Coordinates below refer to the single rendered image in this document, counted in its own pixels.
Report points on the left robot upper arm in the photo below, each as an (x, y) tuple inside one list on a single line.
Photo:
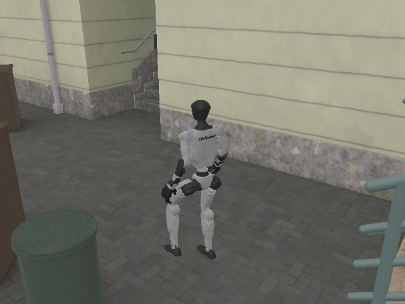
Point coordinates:
[(185, 138)]

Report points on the robot left forearm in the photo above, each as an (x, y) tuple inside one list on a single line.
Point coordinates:
[(177, 175)]

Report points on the robot right forearm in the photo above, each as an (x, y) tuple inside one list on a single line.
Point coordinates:
[(219, 160)]

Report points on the left robot hand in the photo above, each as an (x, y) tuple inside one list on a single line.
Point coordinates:
[(166, 193)]

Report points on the right robot upper arm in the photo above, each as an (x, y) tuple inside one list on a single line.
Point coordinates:
[(222, 150)]

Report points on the humanoid robot torso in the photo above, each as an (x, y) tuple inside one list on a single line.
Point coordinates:
[(202, 155)]

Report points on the right robot hand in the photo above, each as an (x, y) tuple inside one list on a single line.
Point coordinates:
[(213, 167)]

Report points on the right robot thigh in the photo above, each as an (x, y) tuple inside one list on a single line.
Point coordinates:
[(207, 196)]

